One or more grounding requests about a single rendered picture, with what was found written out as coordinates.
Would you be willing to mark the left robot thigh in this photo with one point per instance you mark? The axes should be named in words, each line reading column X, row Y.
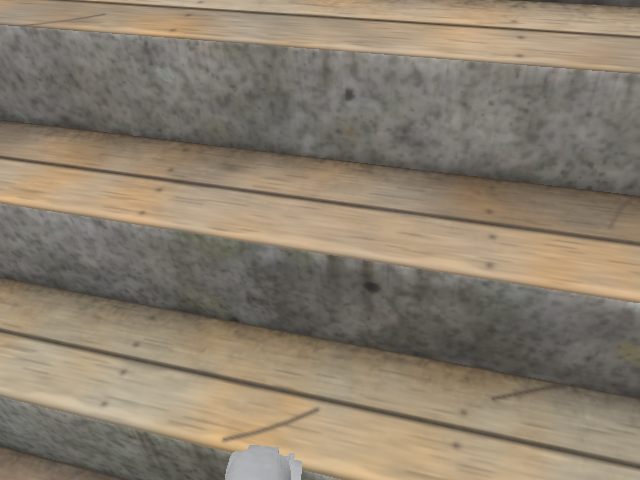
column 264, row 463

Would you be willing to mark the left robot shin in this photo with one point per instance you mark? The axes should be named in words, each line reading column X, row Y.
column 230, row 460

